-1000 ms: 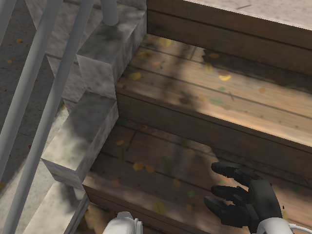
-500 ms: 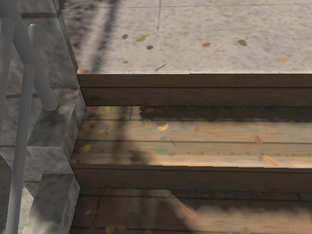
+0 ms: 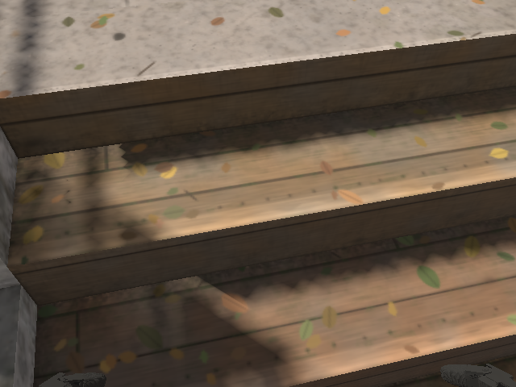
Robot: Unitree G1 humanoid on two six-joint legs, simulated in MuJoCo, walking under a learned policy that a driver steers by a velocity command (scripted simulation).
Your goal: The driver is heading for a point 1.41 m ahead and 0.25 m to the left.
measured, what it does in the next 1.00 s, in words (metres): walks ahead: left foot 0.18 m lower, then right foot 0.17 m higher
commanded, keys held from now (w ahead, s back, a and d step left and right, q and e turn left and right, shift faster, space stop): no key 0.34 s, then w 0.66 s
